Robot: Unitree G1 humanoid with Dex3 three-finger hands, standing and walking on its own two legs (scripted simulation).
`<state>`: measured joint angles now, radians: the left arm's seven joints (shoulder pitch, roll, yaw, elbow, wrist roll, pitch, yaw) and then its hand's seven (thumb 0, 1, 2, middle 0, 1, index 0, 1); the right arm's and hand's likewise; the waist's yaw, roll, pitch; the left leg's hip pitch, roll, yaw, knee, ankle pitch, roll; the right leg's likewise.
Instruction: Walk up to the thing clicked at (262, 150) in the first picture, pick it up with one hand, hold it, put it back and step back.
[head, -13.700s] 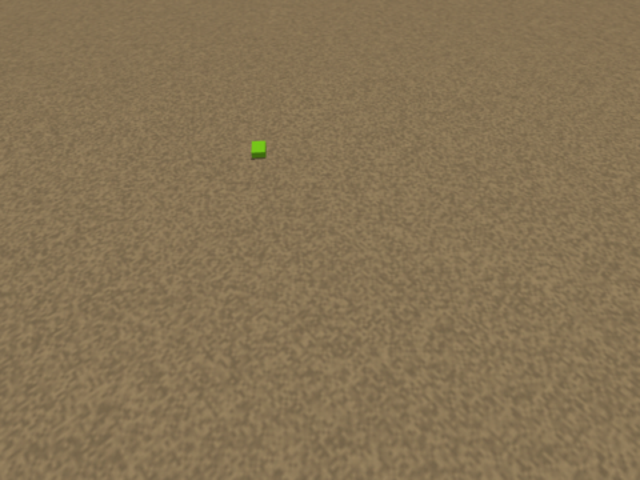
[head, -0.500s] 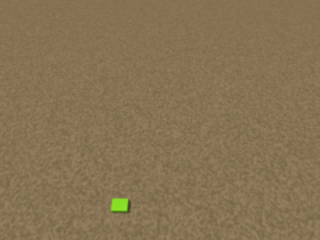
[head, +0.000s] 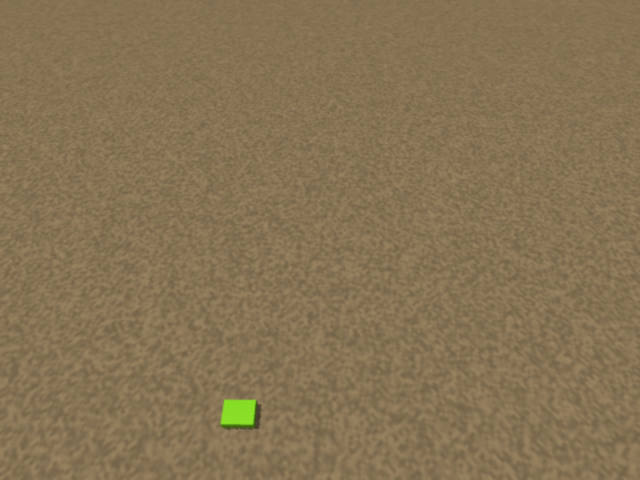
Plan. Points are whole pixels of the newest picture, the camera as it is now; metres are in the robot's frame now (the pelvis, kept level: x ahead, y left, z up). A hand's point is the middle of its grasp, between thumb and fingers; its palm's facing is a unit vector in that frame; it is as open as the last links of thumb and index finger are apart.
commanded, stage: stand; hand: left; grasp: from above
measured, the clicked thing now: (239, 413) +0.42 +0.24 -0.77
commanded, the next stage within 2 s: rise first in 0.78 s
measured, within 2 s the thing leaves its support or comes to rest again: neither
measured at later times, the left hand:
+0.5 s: hand out of the picture +0.06 +0.26 -0.16, palm faces -0.03 -0.93 -0.35, open 7.4 cm
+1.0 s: hand out of the picture +0.11 +0.25 -0.16, palm faces +0.04 -0.94 -0.34, open 7.4 cm
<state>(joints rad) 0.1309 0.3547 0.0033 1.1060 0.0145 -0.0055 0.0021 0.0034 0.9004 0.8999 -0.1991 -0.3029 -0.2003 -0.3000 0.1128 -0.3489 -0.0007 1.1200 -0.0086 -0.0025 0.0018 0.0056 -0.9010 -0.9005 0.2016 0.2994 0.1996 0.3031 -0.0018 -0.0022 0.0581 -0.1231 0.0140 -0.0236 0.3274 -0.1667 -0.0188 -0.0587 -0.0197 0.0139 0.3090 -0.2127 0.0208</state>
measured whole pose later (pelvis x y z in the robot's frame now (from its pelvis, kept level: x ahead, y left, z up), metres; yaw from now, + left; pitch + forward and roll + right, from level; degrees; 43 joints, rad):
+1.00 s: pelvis -0.01 +0.00 -0.01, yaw +1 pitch +2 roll +0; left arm 0.04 0.32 0.06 1.06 0.01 -0.03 0.01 0.01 0.84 0.87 -0.24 -0.38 -0.23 -0.37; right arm 0.18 -0.33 0.00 0.93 0.04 -0.03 -0.03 0.01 -0.90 -0.90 0.20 0.30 0.20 0.30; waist -0.01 0.01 0.05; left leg -0.27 0.01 -0.04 0.45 -0.21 -0.02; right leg -0.21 -0.02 0.00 0.44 -0.26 0.02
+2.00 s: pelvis -0.03 +0.00 -0.18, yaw -1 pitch +27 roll -3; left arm 0.14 0.40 0.13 0.49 0.44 0.07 0.01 0.00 -0.49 0.90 -0.24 -0.88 -0.22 -0.91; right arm 0.13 -0.26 -0.04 0.55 0.00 -0.16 0.03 0.01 -0.94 -0.91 0.20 0.30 0.20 0.30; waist -0.02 0.01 -0.18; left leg -1.37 0.02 -0.07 1.51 -0.62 -0.02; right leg -1.29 0.01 0.00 1.49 -0.68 0.03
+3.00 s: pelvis -0.10 +0.01 -0.44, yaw -9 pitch +31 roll -8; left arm -0.73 0.79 0.18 1.30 1.30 -0.40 0.35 0.00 -0.32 0.86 -0.26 -0.77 -0.25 -0.77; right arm 0.08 -0.26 0.01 0.79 -0.14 0.02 0.11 0.00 -0.89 -0.90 0.20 0.30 0.20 0.30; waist -0.12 -0.03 -0.07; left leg -2.29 0.00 -0.18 2.37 -0.63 -0.04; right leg -2.16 0.08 -0.06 2.32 -0.72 0.05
